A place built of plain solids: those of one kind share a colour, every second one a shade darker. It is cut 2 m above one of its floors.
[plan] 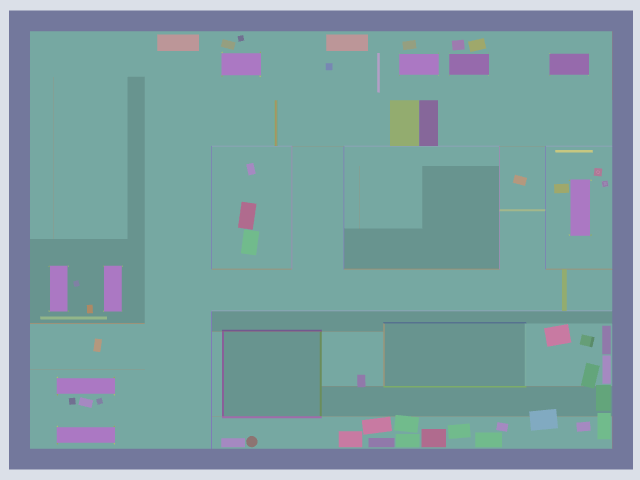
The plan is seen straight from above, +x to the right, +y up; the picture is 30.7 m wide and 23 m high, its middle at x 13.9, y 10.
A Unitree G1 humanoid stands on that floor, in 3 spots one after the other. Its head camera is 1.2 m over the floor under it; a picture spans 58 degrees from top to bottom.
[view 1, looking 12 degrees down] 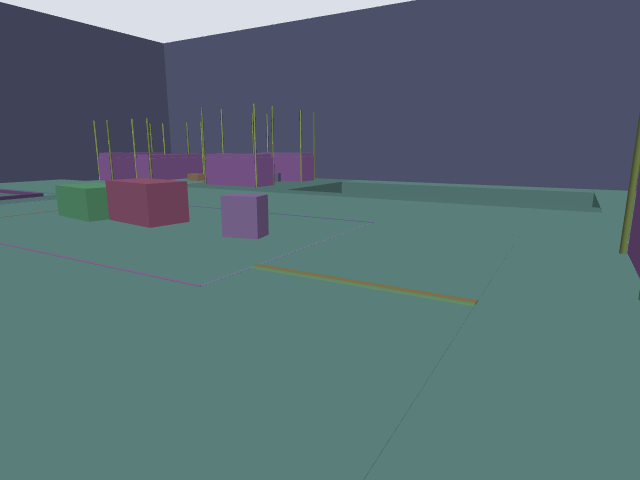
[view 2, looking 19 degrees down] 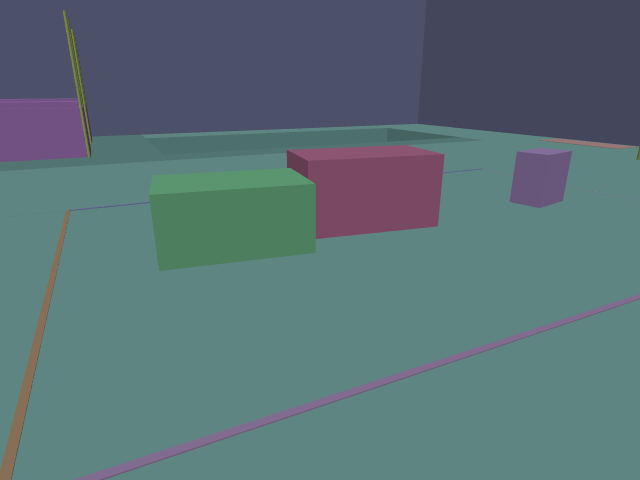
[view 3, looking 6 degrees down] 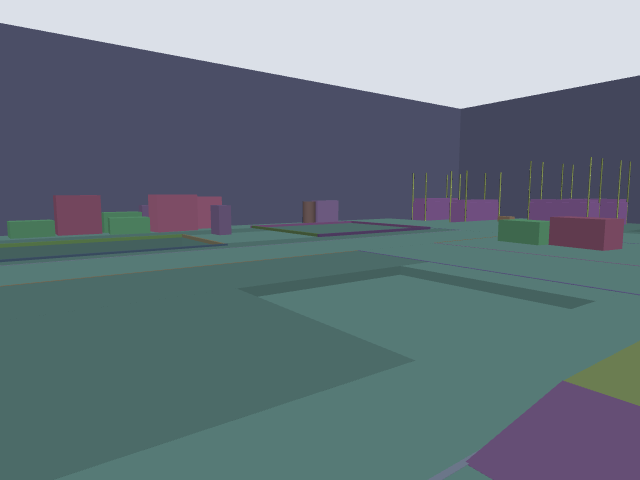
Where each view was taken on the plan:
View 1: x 15.20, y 17.25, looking -150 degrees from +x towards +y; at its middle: floor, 5.76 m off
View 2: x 13.85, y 9.05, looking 154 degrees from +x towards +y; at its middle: floor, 3.68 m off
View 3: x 21.15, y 15.60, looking -126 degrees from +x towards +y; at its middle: floor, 11.49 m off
